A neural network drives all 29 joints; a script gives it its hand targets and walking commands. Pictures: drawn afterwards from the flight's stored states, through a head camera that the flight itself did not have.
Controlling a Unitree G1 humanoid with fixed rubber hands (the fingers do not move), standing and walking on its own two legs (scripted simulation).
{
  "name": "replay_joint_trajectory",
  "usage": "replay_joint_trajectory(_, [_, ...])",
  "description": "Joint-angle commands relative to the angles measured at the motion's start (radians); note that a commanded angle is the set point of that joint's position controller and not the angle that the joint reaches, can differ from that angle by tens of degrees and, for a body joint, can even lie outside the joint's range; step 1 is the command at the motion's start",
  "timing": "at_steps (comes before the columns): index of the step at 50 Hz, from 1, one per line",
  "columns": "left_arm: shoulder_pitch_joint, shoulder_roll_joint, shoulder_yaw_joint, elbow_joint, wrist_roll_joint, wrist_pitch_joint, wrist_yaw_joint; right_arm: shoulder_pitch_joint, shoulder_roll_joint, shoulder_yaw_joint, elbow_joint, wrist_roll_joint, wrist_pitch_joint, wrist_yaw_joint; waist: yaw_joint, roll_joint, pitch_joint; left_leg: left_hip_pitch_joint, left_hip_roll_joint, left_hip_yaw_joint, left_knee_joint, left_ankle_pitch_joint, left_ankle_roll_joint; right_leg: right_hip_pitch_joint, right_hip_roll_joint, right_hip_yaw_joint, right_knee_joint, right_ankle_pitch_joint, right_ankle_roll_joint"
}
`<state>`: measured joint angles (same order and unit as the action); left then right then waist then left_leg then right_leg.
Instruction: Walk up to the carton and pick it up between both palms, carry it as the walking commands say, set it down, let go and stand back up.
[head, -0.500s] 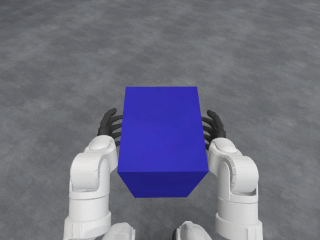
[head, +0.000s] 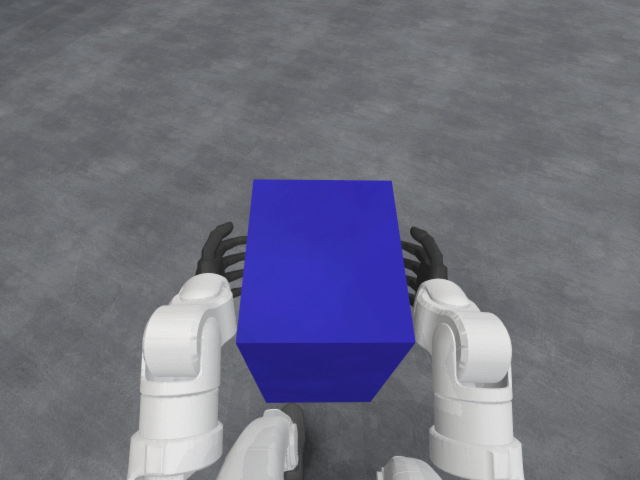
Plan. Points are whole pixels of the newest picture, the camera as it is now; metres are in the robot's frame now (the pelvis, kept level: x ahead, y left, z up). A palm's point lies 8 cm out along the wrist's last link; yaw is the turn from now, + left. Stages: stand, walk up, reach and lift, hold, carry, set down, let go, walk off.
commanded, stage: carry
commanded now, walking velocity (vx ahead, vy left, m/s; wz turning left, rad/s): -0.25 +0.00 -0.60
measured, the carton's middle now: (320, 306) +0.31 +0.01 +0.00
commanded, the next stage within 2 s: none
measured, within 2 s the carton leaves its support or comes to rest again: neither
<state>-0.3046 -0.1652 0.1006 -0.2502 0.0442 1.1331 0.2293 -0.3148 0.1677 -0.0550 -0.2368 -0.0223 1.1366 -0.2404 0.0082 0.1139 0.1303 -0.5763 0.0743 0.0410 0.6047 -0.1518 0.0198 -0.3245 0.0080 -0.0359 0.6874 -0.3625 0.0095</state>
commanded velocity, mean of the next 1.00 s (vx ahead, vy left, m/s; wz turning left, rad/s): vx -0.25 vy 0.00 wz -0.60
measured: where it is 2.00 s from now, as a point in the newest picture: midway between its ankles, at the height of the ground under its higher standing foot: outside the picture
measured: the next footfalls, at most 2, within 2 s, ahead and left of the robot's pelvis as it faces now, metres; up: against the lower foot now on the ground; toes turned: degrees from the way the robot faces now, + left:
left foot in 0.24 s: -0.09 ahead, +0.14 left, +0.00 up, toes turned +2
right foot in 0.60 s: -0.26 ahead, -0.09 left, +0.00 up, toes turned -14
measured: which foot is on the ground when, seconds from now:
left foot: up 0.00-0.22, down 0.24-0.64, up 0.66-1.00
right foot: down 0.00-0.28, up 0.30-0.58, down 0.60-1.00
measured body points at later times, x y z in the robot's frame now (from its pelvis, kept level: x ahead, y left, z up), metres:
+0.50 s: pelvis -0.21 +0.03 +0.00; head -0.18 +0.03 +0.45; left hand +0.11 +0.14 +0.08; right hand +0.09 -0.11 +0.08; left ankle -0.13 +0.14 -0.71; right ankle -0.21 -0.11 -0.65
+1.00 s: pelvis -0.43 +0.04 +0.01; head -0.38 -0.01 +0.45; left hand -0.09 +0.04 +0.10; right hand -0.18 -0.20 +0.08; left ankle -0.44 +0.22 -0.65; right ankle -0.30 -0.08 -0.71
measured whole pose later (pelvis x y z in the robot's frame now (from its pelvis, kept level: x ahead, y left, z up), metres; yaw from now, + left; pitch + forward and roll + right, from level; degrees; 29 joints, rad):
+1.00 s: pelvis -0.43 +0.04 +0.01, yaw -19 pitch +1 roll +5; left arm -0.32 -0.17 0.09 -0.34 0.04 1.11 0.21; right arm -0.32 0.17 -0.04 -0.36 -0.02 1.13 -0.26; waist -0.05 -0.02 0.12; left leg -0.39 -0.01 0.03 1.02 -0.45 -0.03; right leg -0.55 0.01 0.09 0.54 0.00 -0.04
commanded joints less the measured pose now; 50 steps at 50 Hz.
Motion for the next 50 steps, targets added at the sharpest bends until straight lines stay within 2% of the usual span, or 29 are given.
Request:
replay_joint_trajectory(1, [-0.491, -0.934, -0.48, -0.274, -0.307, -0.053, -0.178, -0.492, 1.029, 0.552, -0.256, 0.296, -0.051, 0.135, 0.022, -0.307, -0.483, 0.146, -0.104, -0.062, 0.628, -0.242, -0.04, -0.075, -0.31, 0.242, -0.352, 0.177, -0.166])
replay_joint_trajectory(2, [-0.495, -0.933, -0.47, -0.272, -0.299, -0.053, -0.176, -0.527, 1.026, 0.564, -0.274, 0.305, -0.052, 0.132, 0.01, -0.337, -0.482, 0.11, -0.099, -0.053, 0.578, -0.226, -0.04, -0.025, -0.284, 0.231, -0.325, 0.218, -0.152])
replay_joint_trajectory(5, [-0.561, -0.84, -0.462, -0.273, -0.283, -0.045, -0.17, -0.544, 1.024, 0.548, -0.195, 0.321, -0.04, 0.122, 0.004, -0.26, -0.535, 0.112, -0.095, 0.017, 0.412, -0.274, -0.049, 0.084, -0.28, 0.284, -0.273, 0.475, -0.14])
replay_joint_trajectory(8, [-0.401, -0.847, -0.461, -0.17, -0.246, -0.01, -0.149, -0.4, 0.98, 0.506, -0.121, 0.282, -0.006, 0.119, 0.015, -0.324, -0.555, 0.235, -0.114, 0.036, 0.115, -0.308, -0.055, 0.119, -0.255, 0.33, -0.238, 0.696, -0.148])
replay_joint_trajectory(10, [-0.373, -0.855, -0.492, -0.141, -0.244, 0.004, -0.138, -0.326, 0.969, 0.464, -0.073, 0.257, 0.004, 0.126, -0.006, -0.262, -0.617, 0.451, -0.077, 0.039, -0.209, -0.137, -0.043, 0.079, -0.218, 0.279, -0.167, 0.615, -0.091])
replay_joint_trajectory(11, [-0.381, -0.853, -0.495, -0.128, -0.243, 0.009, -0.136, -0.357, 0.966, 0.455, -0.076, 0.256, 0.005, 0.129, -0.008, -0.18, -0.606, 0.57, 0.024, -0.022, -0.22, -0.014, -0.022, -0.037, -0.171, 0.23, -0.117, 0.465, -0.042])
replay_joint_trajectory(12, [-0.386, -0.857, -0.502, -0.12, -0.24, 0.018, -0.134, -0.34, 0.957, 0.442, -0.035, 0.24, 0.01, 0.131, -0.006, 0.054, -0.573, 0.687, 0.21, -0.166, -0.167, 0.417, 0.038, -0.228, -0.067, 0.098, 0.028, 0.225, 0.011])
replay_joint_trajectory(13, [-0.384, -0.868, -0.509, -0.129, -0.241, 0.018, -0.134, -0.337, 0.955, 0.437, -0.054, 0.242, 0.003, 0.136, -0.006, 0.268, -0.544, 0.695, 0.382, -0.226, -0.138, 0.703, 0.134, -0.377, 0.002, 0.003, 0.284, -0.196, 0.024])
replay_joint_trajectory(14, [-0.409, -0.924, -0.549, -0.174, -0.267, 0.013, -0.14, -0.287, 0.968, 0.429, -0.088, 0.23, -0.005, 0.145, -0.008, 0.194, -0.502, 0.63, 0.408, -0.145, -0.15, 0.782, 0.156, -0.402, -0.037, 0.014, 0.462, -0.211, 0.009])
replay_joint_trajectory(15, [-0.56, -0.918, -0.585, -0.266, -0.325, -0.008, -0.158, -0.351, 0.971, 0.403, -0.117, 0.22, -0.026, 0.145, -0.019, 0.217, -0.475, 0.469, 0.405, -0.163, -0.212, 0.551, 0.183, -0.347, -0.078, 0.075, 0.537, -0.172, 0.019])
replay_joint_trajectory(16, [-0.635, -0.933, -0.595, -0.262, -0.349, -0.017, -0.169, -0.402, 1.019, 0.414, -0.124, 0.233, -0.041, 0.146, -0.006, 0.136, -0.461, 0.384, 0.344, -0.119, -0.222, 0.396, 0.176, -0.281, -0.063, 0.079, 0.632, -0.115, 0.027])
replay_joint_trajectory(19, [-0.715, -0.956, -0.586, -0.26, -0.396, -0.03, -0.185, -0.519, 1.031, 0.428, -0.187, 0.247, -0.061, 0.136, 0.01, 0.08, -0.43, 0.317, 0.276, 0.002, -0.227, 0.126, 0.11, -0.208, -0.048, 0.032, 0.515, -0.086, 0.023])
replay_joint_trajectory(20, [-0.681, -0.953, -0.591, -0.252, -0.402, -0.027, -0.181, -0.441, 1.016, 0.409, -0.155, 0.23, -0.055, 0.133, 0.009, 0.089, -0.452, 0.357, 0.28, -0.013, -0.233, 0.078, 0.117, -0.225, -0.046, 0.028, 0.509, -0.09, 0.025])
replay_joint_trajectory(21, [-0.624, -0.946, -0.577, -0.217, -0.385, -0.022, -0.178, -0.42, 0.999, 0.405, -0.151, 0.222, -0.051, 0.13, 0.007, 0.047, -0.469, 0.398, 0.284, -0.027, -0.223, 0.083, 0.122, -0.228, -0.041, 0.025, 0.495, -0.1, 0.031])
replay_joint_trajectory(25, [-0.545, -0.894, -0.56, -0.182, -0.373, -0.009, -0.172, -0.368, 0.971, 0.405, -0.14, 0.197, -0.041, 0.098, 0.006, 0.078, -0.624, 0.556, 0.351, -0.064, -0.124, 0.437, 0.127, -0.132, -0.073, 0.03, 0.173, -0.132, 0.021])
replay_joint_trajectory(28, [-0.444, -0.902, -0.538, -0.159, -0.346, -0.005, -0.172, -0.316, 0.946, 0.428, -0.144, 0.196, -0.037, 0.093, 0.021, 0.083, -0.676, 0.51, 0.331, -0.004, -0.013, 0.308, 0.059, 0.063, -0.068, 0.033, -0.235, 0.019, -0.024])
replay_joint_trajectory(29, [-0.435, -0.917, -0.521, -0.154, -0.341, -0.011, -0.179, -0.364, 0.951, 0.457, -0.179, 0.218, -0.044, 0.094, 0.028, -0.06, -0.652, 0.378, 0.254, 0.045, 0.112, 0.15, 0.003, 0.179, -0.142, 0.146, -0.384, 0.155, -0.049])
replay_joint_trajectory(30, [-0.468, -0.901, -0.51, -0.174, -0.346, -0.019, -0.188, -0.382, 0.969, 0.477, -0.195, 0.226, -0.047, 0.093, 0.001, -0.4, -0.627, 0.079, 0.079, 0.091, 0.287, -0.371, -0.061, 0.298, -0.332, 0.431, -0.294, 0.73, -0.128])
replay_joint_trajectory(31, [-0.457, -0.921, -0.52, -0.19, -0.352, -0.031, -0.197, -0.387, 0.982, 0.49, -0.212, 0.223, -0.055, 0.098, -0.001, -0.508, -0.604, -0.107, 0.001, 0.004, 0.458, -0.519, -0.093, 0.335, -0.379, 0.536, -0.206, 1.061, -0.164])
replay_joint_trajectory(32, [-0.406, -0.972, -0.538, -0.23, -0.36, -0.043, -0.199, -0.375, 0.994, 0.52, -0.265, 0.232, -0.062, 0.108, 0.007, -0.477, -0.598, -0.123, -0.025, -0.059, 0.523, -0.485, -0.08, 0.328, -0.335, 0.473, -0.181, 1.109, -0.147])
replay_joint_trajectory(34, [-0.468, -0.952, -0.477, -0.301, -0.343, -0.075, -0.195, -0.511, 1.029, 0.58, -0.347, 0.306, -0.077, 0.126, 0.017, -0.347, -0.607, -0.015, -0.05, -0.07, 0.683, -0.327, -0.066, 0.207, -0.264, 0.39, -0.253, 0.776, -0.157])
replay_joint_trajectory(35, [-0.448, -0.963, -0.485, -0.319, -0.333, -0.08, -0.189, -0.457, 1.041, 0.587, -0.34, 0.305, -0.078, 0.13, 0.014, -0.351, -0.647, -0.022, -0.067, -0.057, 0.685, -0.3, -0.063, 0.262, -0.257, 0.387, -0.243, 0.701, -0.161])
replay_joint_trajectory(36, [-0.489, -0.938, -0.467, -0.339, -0.323, -0.09, -0.186, -0.496, 1.067, 0.602, -0.312, 0.327, -0.078, 0.131, 0.008, -0.354, -0.646, -0.043, -0.054, -0.062, 0.684, -0.282, -0.07, 0.272, -0.251, 0.367, -0.227, 0.721, -0.165])
replay_joint_trajectory(39, [-0.462, -0.87, -0.453, -0.338, -0.298, -0.086, -0.176, -0.485, 1.056, 0.606, -0.284, 0.357, -0.072, 0.126, 0.011, -0.224, -0.706, -0.051, -0.061, -0.067, 0.649, -0.291, -0.081, 0.357, -0.252, 0.386, -0.218, 0.719, -0.161])
replay_joint_trajectory(41, [-0.426, -0.865, -0.449, -0.323, -0.278, -0.084, -0.166, -0.487, 1.05, 0.619, -0.295, 0.36, -0.065, 0.124, 0.022, -0.214, -0.687, -0.022, -0.085, -0.054, 0.594, -0.31, -0.09, 0.322, -0.255, 0.473, -0.274, 0.697, -0.162])
replay_joint_trajectory(43, [-0.333, -0.858, -0.464, -0.272, -0.25, -0.06, -0.155, -0.399, 1.016, 0.602, -0.257, 0.329, -0.047, 0.121, 0.024, -0.221, -0.686, 0.04, -0.112, -0.055, 0.501, -0.334, -0.089, 0.315, -0.241, 0.508, -0.321, 0.602, -0.147])
replay_joint_trajectory(46, [-0.283, -0.844, -0.467, -0.239, -0.241, -0.039, -0.151, -0.353, 0.988, 0.593, -0.242, 0.309, -0.023, 0.122, 0.027, -0.313, -0.672, 0.138, -0.157, -0.037, 0.326, -0.366, -0.085, 0.272, -0.218, 0.551, -0.397, 0.512, -0.129])
replay_joint_trajectory(48, [-0.273, -0.863, -0.483, -0.22, -0.24, -0.026, -0.154, -0.355, 0.99, 0.589, -0.244, 0.298, -0.016, 0.122, 0.023, -0.389, -0.653, 0.274, -0.196, -0.002, 0.154, -0.384, -0.065, 0.2, -0.184, 0.537, -0.475, 0.424, -0.1])
replay_joint_trajectory(50, [-0.297, -0.862, -0.496, -0.245, -0.24, -0.021, -0.15, -0.339, 1.006, 0.584, -0.234, 0.3, -0.012, 0.124, 0.015, -0.44, -0.666, 0.483, -0.214, 0.049, -0.089, -0.396, -0.032, 0.141, -0.141, 0.449, -0.533, 0.385, -0.035])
